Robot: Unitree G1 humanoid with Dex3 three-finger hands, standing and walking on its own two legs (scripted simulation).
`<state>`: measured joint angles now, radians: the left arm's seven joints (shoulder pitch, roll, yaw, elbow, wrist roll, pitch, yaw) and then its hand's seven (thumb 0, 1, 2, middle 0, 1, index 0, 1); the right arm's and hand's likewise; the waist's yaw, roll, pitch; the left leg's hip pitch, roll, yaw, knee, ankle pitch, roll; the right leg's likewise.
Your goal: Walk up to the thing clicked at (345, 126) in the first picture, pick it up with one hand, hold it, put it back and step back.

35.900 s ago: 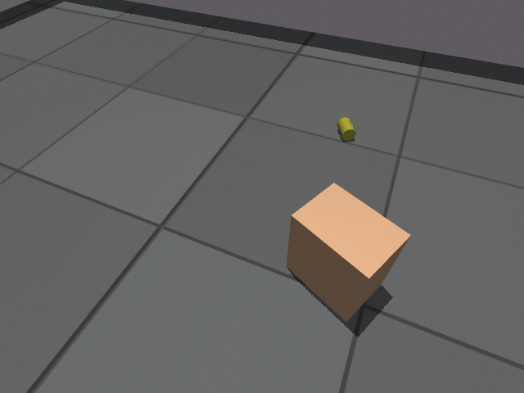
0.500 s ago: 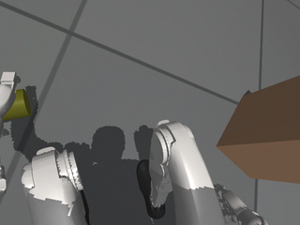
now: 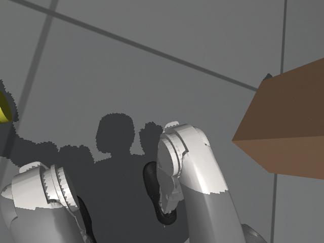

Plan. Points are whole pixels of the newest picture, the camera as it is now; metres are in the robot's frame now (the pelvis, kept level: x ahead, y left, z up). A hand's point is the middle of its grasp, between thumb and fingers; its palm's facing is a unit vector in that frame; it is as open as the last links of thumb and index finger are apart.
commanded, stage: rest palm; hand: left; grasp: from above
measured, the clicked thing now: out of the picture +0.45 +0.32 -0.26
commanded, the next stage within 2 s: close in 0.62 s
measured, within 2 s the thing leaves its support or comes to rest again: neither
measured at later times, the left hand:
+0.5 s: hand out of the picture +0.44 +0.32 -0.23, palm faces -0.43 -0.14 -0.89, open 14.3 cm
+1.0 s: hand out of the picture +0.44 +0.30 -0.23, palm faces -0.40 -0.06 -0.91, open 13.6 cm
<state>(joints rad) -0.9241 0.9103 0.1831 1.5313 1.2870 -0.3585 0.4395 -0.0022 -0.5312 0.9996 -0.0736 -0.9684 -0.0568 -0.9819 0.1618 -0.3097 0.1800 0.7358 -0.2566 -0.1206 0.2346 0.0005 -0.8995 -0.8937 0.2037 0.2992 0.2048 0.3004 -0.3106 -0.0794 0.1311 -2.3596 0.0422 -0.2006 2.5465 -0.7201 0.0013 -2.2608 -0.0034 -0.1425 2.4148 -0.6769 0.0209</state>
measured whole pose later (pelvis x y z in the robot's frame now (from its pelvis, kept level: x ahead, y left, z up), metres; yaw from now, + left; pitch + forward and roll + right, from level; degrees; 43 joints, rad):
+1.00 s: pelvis -0.01 +0.01 +0.00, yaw -2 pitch +27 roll -13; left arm -0.98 0.94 0.10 1.71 1.38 -0.28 0.69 0.00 -0.43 1.02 -0.15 -0.93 -0.12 -0.96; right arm 0.09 -0.34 0.24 0.71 -0.30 -0.22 0.27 0.00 -0.89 -0.89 0.20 0.30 0.20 0.30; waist -0.36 -0.11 0.11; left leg -2.36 0.05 -0.23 2.57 -0.72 0.02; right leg -2.24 0.02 -0.16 2.40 -0.65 0.05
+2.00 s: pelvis +0.00 +0.00 +0.00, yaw -2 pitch +28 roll -13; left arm -1.02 1.00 0.16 1.73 1.34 -0.28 0.59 0.00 -0.10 0.64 -0.48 -0.77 -0.50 -0.74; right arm 0.12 -0.35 0.25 0.69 -0.28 -0.23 0.26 0.00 -0.90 -0.89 0.20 0.30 0.20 0.30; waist -0.37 -0.11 0.13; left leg -2.36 0.05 -0.23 2.57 -0.72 0.01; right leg -2.25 0.02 -0.16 2.40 -0.65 0.04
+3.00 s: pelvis -0.01 +0.00 +0.04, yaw +3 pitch +33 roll -9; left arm -0.90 0.77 0.09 1.31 1.23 -0.23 0.27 -0.03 -0.04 0.43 -0.76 -0.32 -0.76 -0.33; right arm 0.12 -0.31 0.08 0.67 -0.14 -0.08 0.21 0.00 -0.91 -0.89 0.20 0.30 0.20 0.30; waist -0.24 0.00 -0.02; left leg -2.30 0.03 -0.14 2.39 -0.67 0.01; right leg -2.21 -0.02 -0.10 2.29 -0.66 0.02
